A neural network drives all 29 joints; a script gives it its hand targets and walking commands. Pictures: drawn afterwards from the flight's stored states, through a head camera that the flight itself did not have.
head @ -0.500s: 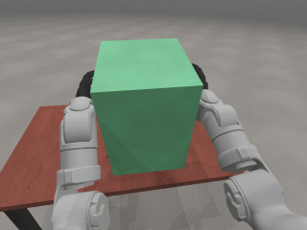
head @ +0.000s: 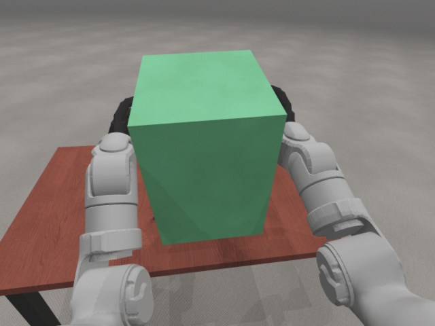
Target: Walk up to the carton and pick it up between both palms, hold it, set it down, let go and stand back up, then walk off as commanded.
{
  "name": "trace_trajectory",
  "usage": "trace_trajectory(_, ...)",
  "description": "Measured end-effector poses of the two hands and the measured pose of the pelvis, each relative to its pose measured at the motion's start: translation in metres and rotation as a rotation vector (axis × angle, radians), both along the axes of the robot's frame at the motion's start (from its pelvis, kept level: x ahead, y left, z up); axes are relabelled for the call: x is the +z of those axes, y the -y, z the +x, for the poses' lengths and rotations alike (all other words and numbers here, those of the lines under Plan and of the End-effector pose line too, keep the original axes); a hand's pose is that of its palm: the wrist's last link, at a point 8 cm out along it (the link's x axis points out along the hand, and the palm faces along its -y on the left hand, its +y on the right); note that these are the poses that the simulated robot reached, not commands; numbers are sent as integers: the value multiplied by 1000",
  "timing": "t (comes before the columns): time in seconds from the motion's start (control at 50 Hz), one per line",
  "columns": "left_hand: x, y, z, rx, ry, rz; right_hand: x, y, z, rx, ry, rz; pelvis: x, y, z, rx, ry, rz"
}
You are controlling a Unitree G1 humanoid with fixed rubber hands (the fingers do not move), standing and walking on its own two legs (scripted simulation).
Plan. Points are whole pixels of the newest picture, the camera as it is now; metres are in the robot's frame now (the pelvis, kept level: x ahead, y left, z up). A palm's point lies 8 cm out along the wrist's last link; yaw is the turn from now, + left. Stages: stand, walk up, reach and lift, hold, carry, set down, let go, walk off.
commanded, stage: hold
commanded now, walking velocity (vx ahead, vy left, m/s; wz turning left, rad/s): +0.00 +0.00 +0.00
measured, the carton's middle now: (205, 149) +0.37 +0.01 +0.22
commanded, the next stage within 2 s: none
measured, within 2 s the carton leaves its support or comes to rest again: neither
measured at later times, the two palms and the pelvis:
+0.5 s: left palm (120, 143) +0.35 +0.15 +0.25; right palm (285, 134) +0.36 -0.13 +0.26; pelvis -0.01 +0.00 +0.00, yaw +0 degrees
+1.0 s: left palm (122, 144) +0.36 +0.15 +0.24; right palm (284, 132) +0.37 -0.13 +0.25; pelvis +0.00 +0.00 +0.00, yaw +0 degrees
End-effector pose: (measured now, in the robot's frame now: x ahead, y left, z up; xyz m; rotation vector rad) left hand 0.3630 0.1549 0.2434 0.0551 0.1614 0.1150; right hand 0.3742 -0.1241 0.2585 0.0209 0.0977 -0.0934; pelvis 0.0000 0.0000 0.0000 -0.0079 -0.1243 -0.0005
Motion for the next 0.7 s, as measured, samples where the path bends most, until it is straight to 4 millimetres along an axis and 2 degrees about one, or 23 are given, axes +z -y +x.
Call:
trace_trajectory(0.2, -8, 5, -6, -10, -2, -9, -10, 6, -9, -11, -3, 7, -1, -2, 3, -6, 29, -2)
trace_trajectory(0.42, 2, 2, -17, 6, 12, -6, -4, 2, -17, -2, 11, 21, -1, -2, -7, -7, 38, 1)
trace_trajectory(0.58, 4, 0, -8, -3, -14, -5, -1, 0, -10, -8, -15, 11, -1, -2, -12, -4, 6, 3)
trace_trajectory(0.7, 7, -1, -2, -7, 12, 17, 6, -1, -4, -6, 12, 7, 0, -3, -7, 0, -7, -1)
